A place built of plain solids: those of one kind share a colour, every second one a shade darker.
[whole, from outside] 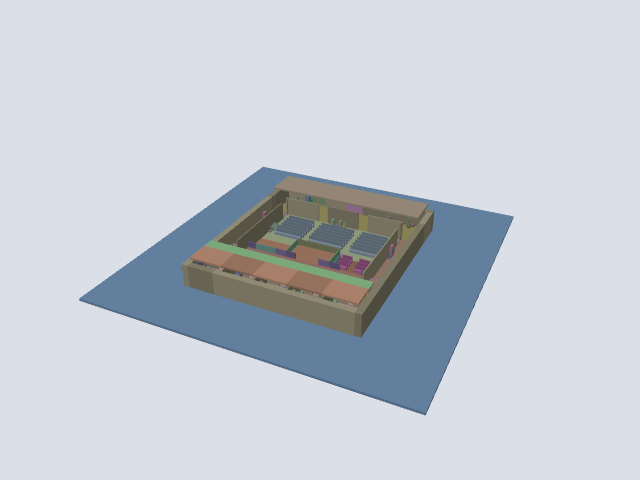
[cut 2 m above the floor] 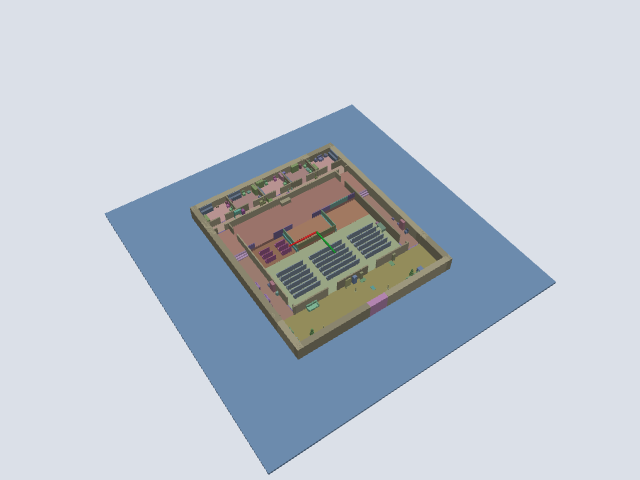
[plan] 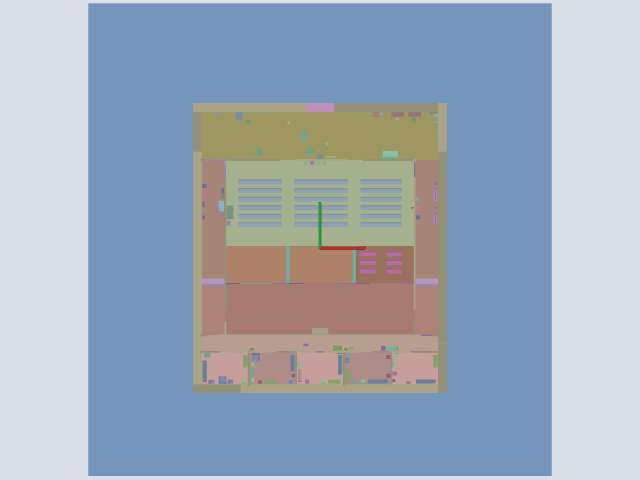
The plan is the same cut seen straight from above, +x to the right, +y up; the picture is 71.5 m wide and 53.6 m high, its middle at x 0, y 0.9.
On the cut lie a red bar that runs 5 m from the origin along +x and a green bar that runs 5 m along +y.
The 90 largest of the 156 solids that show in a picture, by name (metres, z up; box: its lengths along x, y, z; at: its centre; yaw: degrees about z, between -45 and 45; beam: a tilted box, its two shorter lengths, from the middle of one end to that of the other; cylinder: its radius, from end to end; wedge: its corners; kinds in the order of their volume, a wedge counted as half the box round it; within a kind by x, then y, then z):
{
 "ground_under_all_1": {"box": [51.75, 52.79, 0.4], "at": [0.0, 0.95, -0.75]},
 "wall_1": {"box": [1.0, 5.5, 3.79], "at": [-13.68, -13.45, 1.3]},
 "wall_2": {"box": [1.0, 3.65, 3.79], "at": [-13.68, -10.67, 1.3]},
 "wall_3": {"box": [1.0, 21.39, 3.79], "at": [-13.68, 0.05, 1.3]},
 "wall_4": {"box": [1.0, 7.25, 3.79], "at": [-13.68, 12.57, 1.3]},
 "wall_5": {"box": [2.28, 0.2, 3.79], "at": [-12.24, -11.6, 1.3]},
 "wall_6": {"box": [2.28, 0.2, 3.79], "at": [-12.24, -11.6, 1.3]},
 "wall_7": {"box": [7.11, 1.0, 3.79], "at": [-10.62, -15.7, 1.3]},
 "wall_8": {"box": [0.2, 1.68, 3.79], "at": [-10.57, -9.01, 1.3]},
 "wall_9": {"box": [0.2, 14.77, 3.79], "at": [-10.57, 0.51, 1.3]},
 "wall_10": {"box": [2.28, 0.2, 3.79], "at": [-9.0, -11.6, 1.3]},
 "wall_11": {"box": [0.2, 3.9, 3.79], "at": [-7.96, -13.45, 1.3]},
 "wall_12": {"box": [12.58, 1.0, 3.79], "at": [-7.89, 15.7, 1.3]},
 "wall_13": {"box": [6.35, 0.2, 3.79], "at": [-7.6, 9.85, 1.3]},
 "wall_14": {"box": [6.25, 0.2, 3.79], "at": [-7.55, 9.85, 1.3]},
 "wall_15": {"box": [2.28, 0.2, 3.79], "at": [-6.93, -11.6, 1.3]},
 "wall_16": {"box": [7.11, 1.0, 3.79], "at": [-5.31, -15.7, 1.3]},
 "wall_17": {"box": [2.28, 0.2, 3.79], "at": [-3.69, -11.6, 1.3]},
 "wall_18": {"box": [0.2, 3.9, 3.79], "at": [-2.65, -13.45, 1.3]},
 "wall_19": {"box": [2.28, 0.2, 3.79], "at": [-1.62, -11.6, 1.3]},
 "wall_20": {"box": [7.11, 1.0, 3.79], "at": [0.0, -15.7, 1.3]},
 "wall_21": {"box": [21.35, 0.2, 3.79], "at": [0.0, -9.74, 1.3]},
 "wall_22": {"box": [5.7, 0.2, 3.79], "at": [0.12, 9.85, 1.3]},
 "wall_23": {"box": [5.7, 0.2, 3.79], "at": [0.12, 9.85, 1.3]},
 "wall_24": {"box": [0.2, 3.9, 3.79], "at": [2.65, -13.45, 1.3]},
 "wall_25": {"box": [4.36, 0.2, 3.79], "at": [2.65, -11.6, 1.3]},
 "wall_26": {"box": [2.28, 0.2, 3.79], "at": [3.69, -11.6, 1.3]},
 "wall_27": {"box": [7.11, 1.0, 3.79], "at": [5.31, -15.7, 1.3]},
 "wall_28": {"box": [2.28, 0.2, 3.79], "at": [6.93, -11.6, 1.3]},
 "wall_29": {"box": [6.0, 0.2, 3.79], "at": [7.68, 9.85, 1.3]},
 "wall_30": {"box": [6.1, 0.2, 3.79], "at": [7.72, 9.85, 1.3]},
 "wall_31": {"box": [12.58, 1.0, 3.79], "at": [7.89, 15.7, 1.3]},
 "wall_32": {"box": [0.2, 3.9, 3.79], "at": [7.96, -13.45, 1.3]},
 "wall_33": {"box": [2.28, 0.2, 3.79], "at": [9.0, -11.6, 1.3]},
 "wall_34": {"box": [0.2, 14.77, 3.79], "at": [10.57, 0.51, 1.3]},
 "wall_35": {"box": [7.11, 1.0, 3.79], "at": [10.62, -15.7, 1.3]},
 "wall_36": {"box": [2.28, 0.2, 3.79], "at": [12.24, -11.6, 1.3]},
 "wall_37": {"box": [1.0, 5.5, 3.79], "at": [13.68, -13.45, 1.3]},
 "wall_38": {"box": [1.0, 21.39, 3.79], "at": [13.68, 0.05, 1.3]},
 "wall_39": {"box": [1.0, 7.25, 3.79], "at": [13.68, 12.57, 1.3]},
 "floor_stage_1": {"box": [21.15, 5.85, 1.18], "at": [0.0, -6.82, -0.01]},
 "floor_parterre_1": {"box": [21.15, 9.61, 0.6], "at": [0.0, 5.04, -0.3]},
 "floor_dressing_1": {"box": [5.31, 3.7, 1.18], "at": [-10.62, -13.45, -0.01]},
 "floor_dressing_2": {"box": [5.31, 3.7, 1.18], "at": [-5.31, -13.45, -0.01]},
 "floor_dressing_3": {"box": [5.31, 3.7, 1.18], "at": [0.0, -13.45, -0.01]},
 "floor_dressing_4": {"box": [5.31, 3.7, 1.18], "at": [5.31, -13.45, -0.01]},
 "floor_dressing_5": {"box": [5.31, 3.7, 1.18], "at": [10.62, -13.45, -0.01]},
 "floor_foyer_1": {"box": [26.55, 5.45, 0.6], "at": [0.0, 12.57, -0.3]},
 "floor_lift_1": {"box": [6.8, 4.13, 0.6], "at": [-7.17, -1.83, -0.3]},
 "floor_lift_2": {"box": [7.0, 4.13, 1.18], "at": [0.12, -1.83, -0.01]},
 "floor_lift_3": {"box": [6.55, 4.13, 0.6], "at": [7.3, -1.83, -0.3]},
 "floor_back_corridor_1": {"box": [26.55, 1.85, 1.18], "at": [0.0, -10.67, -0.01]},
 "ceil_foyer_1": {"box": [26.55, 5.45, 0.3], "at": [0.0, 12.57, 4.55]},
 "floor_promenade_1": {"box": [2.7, 13.24, 0.6], "at": [-11.93, 3.23, -0.3]},
 "floor_promenade_2": {"box": [2.7, 13.24, 0.6], "at": [11.93, 3.23, -0.3]},
 "floor_walk_1": {"box": [2.7, 5.45, 1.18], "at": [-11.93, -7.02, -0.01]},
 "floor_walk_2": {"box": [2.7, 5.45, 1.18], "at": [11.93, -7.02, -0.01]},
 "ceil_dressing_1": {"box": [5.31, 3.7, 0.3], "at": [-10.62, -13.45, 3.98]},
 "ceil_dressing_2": {"box": [5.31, 3.7, 0.3], "at": [-5.31, -13.45, 3.98]},
 "ceil_dressing_3": {"box": [5.31, 3.7, 0.3], "at": [0.0, -13.45, 3.98]},
 "ceil_dressing_4": {"box": [5.31, 3.7, 0.3], "at": [5.31, -13.45, 3.98]},
 "ceil_dressing_5": {"box": [5.31, 3.7, 0.3], "at": [10.62, -13.45, 3.98]},
 "ceil_back_corridor_1": {"box": [26.55, 1.85, 0.3], "at": [0.0, -10.67, 3.98]},
 "seats_parterre_1": {"box": [4.85, 0.44, 0.47], "at": [-6.7, 2.56, 0.23]},
 "seats_parterre_2": {"box": [4.85, 0.44, 0.47], "at": [-6.7, 3.51, 0.23]},
 "seats_parterre_3": {"box": [4.85, 0.44, 0.47], "at": [-6.7, 4.46, 0.23]},
 "seats_parterre_4": {"box": [4.85, 0.44, 0.47], "at": [-6.7, 5.41, 0.23]},
 "seats_parterre_5": {"box": [4.85, 0.44, 0.47], "at": [-6.7, 6.36, 0.23]},
 "seats_parterre_6": {"box": [4.85, 0.44, 0.47], "at": [-6.7, 7.31, 0.23]},
 "seats_parterre_7": {"box": [6.0, 0.44, 0.47], "at": [0.12, 2.56, 0.23]},
 "seats_parterre_8": {"box": [6.0, 0.44, 0.47], "at": [0.12, 3.51, 0.23]},
 "seats_parterre_9": {"box": [6.0, 0.44, 0.47], "at": [0.12, 4.46, 0.23]},
 "seats_parterre_10": {"box": [6.0, 0.44, 0.47], "at": [0.12, 5.41, 0.23]},
 "seats_parterre_11": {"box": [6.0, 0.44, 0.47], "at": [0.12, 6.36, 0.23]},
 "seats_parterre_12": {"box": [6.0, 0.44, 0.47], "at": [0.12, 7.31, 0.23]},
 "seats_parterre_13": {"box": [4.6, 0.44, 0.47], "at": [6.83, 7.31, 0.23]},
 "door_leaf_1": {"box": [3.2, 0.97, 3.87], "at": [0.0, 15.71, 1.33]},
 "costume_rail_dressing_1": {"box": [0.5, 1.4, 1.66], "at": [-8.35, -12.64, 1.4]},
 "costume_rail_dressing_2": {"box": [1.4, 0.5, 1.66], "at": [-5.5, -14.91, 1.4]},
 "costume_rail_dressing_3": {"box": [1.4, 0.5, 1.66], "at": [1.6, -14.91, 1.4]},
 "costume_rail_dressing_4": {"box": [0.5, 1.4, 1.66], "at": [3.04, -14.24, 1.4]},
 "costume_rail_dressing_5": {"box": [0.5, 1.4, 1.66], "at": [12.89, -12.64, 1.4]},
 "floor_tongue_1": {"box": [0.4, 4.13, 1.18], "at": [-3.58, -1.83, -0.01]},
 "floor_tongue_2": {"box": [0.4, 4.13, 1.18], "at": [3.83, -1.83, -0.01]},
 "rail_tongue_1": {"box": [0.12, 4.13, 2.23], "at": [-3.58, -1.83, 0.52]},
 "rail_tongue_2": {"box": [0.12, 4.13, 2.23], "at": [3.83, -1.83, 0.52]},
 "rail_lift_1": {"box": [7.28, 0.12, 2.23], "at": [0.12, 0.17, 0.52]},
 "machine_foyer_1": {"box": [0.8, 0.8, 1.7], "at": [-9.03, 14.77, 0.95]},
 "prop_table_stage_1": {"box": [1.8, 0.7, 0.77], "at": [0.01, -9.27, 0.96]},
 "rail_line_1": {"box": [3.6, 0.12, 2.23], "at": [-7.17, -3.96, 0.52]}
}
